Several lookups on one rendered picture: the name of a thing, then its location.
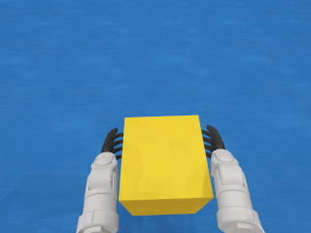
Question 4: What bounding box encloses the right robot forearm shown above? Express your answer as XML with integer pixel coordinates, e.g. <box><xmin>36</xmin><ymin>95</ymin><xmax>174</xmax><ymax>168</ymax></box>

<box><xmin>210</xmin><ymin>149</ymin><xmax>265</xmax><ymax>233</ymax></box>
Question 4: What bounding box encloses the robot right hand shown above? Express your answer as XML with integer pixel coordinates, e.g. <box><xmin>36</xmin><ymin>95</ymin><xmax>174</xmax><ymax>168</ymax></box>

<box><xmin>201</xmin><ymin>124</ymin><xmax>225</xmax><ymax>159</ymax></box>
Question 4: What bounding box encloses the carton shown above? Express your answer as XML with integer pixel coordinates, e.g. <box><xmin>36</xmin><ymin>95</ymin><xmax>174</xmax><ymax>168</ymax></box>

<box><xmin>119</xmin><ymin>115</ymin><xmax>214</xmax><ymax>216</ymax></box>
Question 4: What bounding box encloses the left robot forearm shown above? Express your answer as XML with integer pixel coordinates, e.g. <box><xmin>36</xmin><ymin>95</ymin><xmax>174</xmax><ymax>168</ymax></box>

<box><xmin>76</xmin><ymin>151</ymin><xmax>120</xmax><ymax>233</ymax></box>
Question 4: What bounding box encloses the robot left hand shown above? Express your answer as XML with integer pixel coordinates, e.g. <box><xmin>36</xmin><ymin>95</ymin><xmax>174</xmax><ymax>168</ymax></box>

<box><xmin>100</xmin><ymin>127</ymin><xmax>123</xmax><ymax>160</ymax></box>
